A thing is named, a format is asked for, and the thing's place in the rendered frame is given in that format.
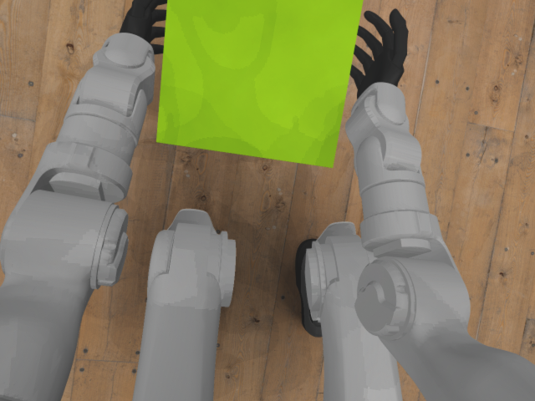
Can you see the right robot upper arm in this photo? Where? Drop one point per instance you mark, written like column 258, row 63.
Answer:
column 420, row 310

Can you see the left robot hand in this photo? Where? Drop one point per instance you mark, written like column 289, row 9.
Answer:
column 140, row 18

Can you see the left robot thigh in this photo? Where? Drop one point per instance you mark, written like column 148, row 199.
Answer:
column 179, row 340

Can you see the right robot hand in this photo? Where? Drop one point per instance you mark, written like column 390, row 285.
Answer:
column 387, row 65

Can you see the robot right forearm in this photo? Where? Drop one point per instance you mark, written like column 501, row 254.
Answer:
column 397, row 221

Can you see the right robot thigh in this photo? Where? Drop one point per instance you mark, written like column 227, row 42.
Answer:
column 357, row 365

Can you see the robot thigh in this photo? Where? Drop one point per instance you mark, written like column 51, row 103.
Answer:
column 179, row 340
column 357, row 365

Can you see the left robot upper arm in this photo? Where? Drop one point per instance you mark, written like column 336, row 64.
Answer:
column 59, row 249

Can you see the robot left forearm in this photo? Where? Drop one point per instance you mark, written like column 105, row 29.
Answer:
column 92, row 154

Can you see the carton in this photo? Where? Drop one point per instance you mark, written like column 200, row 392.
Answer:
column 264, row 78

